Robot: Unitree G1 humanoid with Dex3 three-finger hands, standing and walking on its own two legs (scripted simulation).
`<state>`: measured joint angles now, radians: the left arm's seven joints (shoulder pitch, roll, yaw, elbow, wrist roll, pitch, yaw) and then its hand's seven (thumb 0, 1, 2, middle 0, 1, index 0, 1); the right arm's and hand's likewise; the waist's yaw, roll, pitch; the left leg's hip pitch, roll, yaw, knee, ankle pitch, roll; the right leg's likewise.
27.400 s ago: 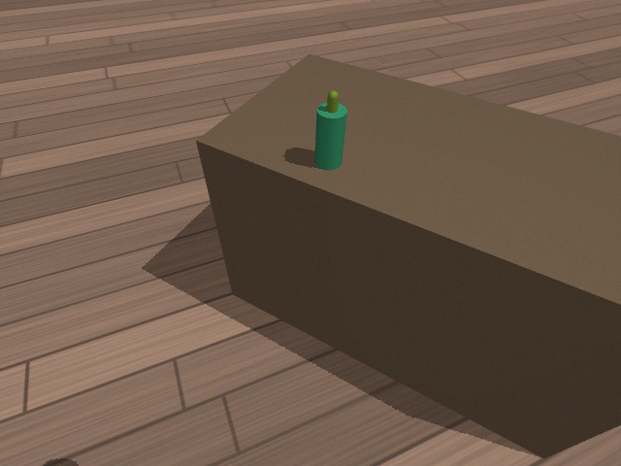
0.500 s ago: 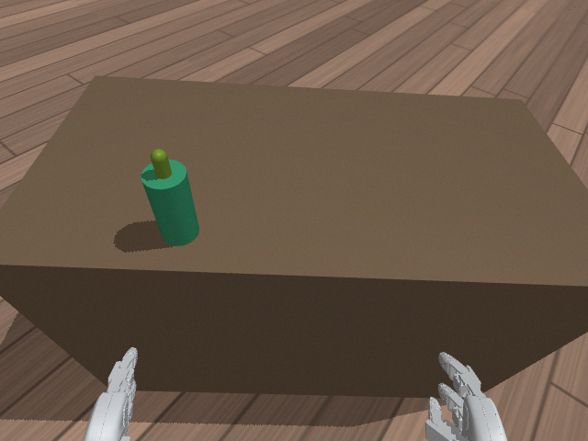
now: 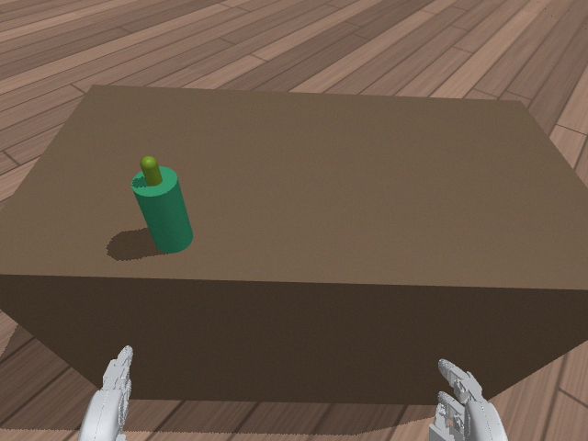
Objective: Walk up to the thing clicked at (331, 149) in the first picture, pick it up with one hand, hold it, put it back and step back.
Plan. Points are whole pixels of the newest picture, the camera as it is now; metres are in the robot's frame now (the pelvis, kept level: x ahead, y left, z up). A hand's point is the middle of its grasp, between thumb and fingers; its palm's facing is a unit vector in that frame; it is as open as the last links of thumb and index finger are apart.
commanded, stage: home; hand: left
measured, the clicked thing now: (162, 202) +0.45 +0.21 +0.07
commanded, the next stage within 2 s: stand in 1.78 s
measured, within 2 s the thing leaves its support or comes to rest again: neither
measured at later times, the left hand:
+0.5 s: hand (153, 437) +0.16 +0.18 -0.05, palm faces +0.12 -0.97 -0.22, open 17.3 cm
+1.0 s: hand (150, 430) +0.17 +0.18 -0.05, palm faces +0.12 -0.97 -0.22, open 17.4 cm
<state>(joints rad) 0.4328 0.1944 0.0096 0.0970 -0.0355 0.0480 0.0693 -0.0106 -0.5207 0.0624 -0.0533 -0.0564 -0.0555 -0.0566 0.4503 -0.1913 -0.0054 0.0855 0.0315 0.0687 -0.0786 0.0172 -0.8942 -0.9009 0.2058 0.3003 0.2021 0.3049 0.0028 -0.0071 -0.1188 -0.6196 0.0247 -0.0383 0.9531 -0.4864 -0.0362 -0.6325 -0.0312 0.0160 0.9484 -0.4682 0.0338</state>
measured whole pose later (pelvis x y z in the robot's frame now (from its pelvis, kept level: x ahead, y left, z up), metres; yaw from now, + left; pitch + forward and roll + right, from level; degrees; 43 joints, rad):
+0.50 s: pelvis -0.01 +0.00 -0.01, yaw +0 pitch +9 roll +0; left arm 0.46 0.19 0.01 0.06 -0.04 0.05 0.08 -0.01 -0.51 0.07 -0.05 -0.06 -0.06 -0.06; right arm 0.47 -0.19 -0.01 0.04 0.03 0.10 -0.09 0.02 -0.90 -0.90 0.21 0.30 0.20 0.30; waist 0.00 0.00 -0.12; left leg -0.66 0.03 -0.04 0.99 -0.48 -0.04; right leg -0.68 -0.03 0.02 0.99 -0.46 0.03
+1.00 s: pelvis -0.01 +0.00 -0.01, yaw +0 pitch +10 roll +0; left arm 0.48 0.20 0.00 0.03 -0.03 0.04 0.09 -0.01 -0.52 0.06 -0.05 -0.06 -0.06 -0.06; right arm 0.48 -0.19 -0.01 0.01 0.04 0.12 -0.09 0.02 -0.90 -0.90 0.21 0.30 0.20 0.30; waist 0.00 0.00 -0.13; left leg -0.68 0.02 -0.03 1.01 -0.50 -0.03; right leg -0.69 -0.03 0.03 1.00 -0.47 0.04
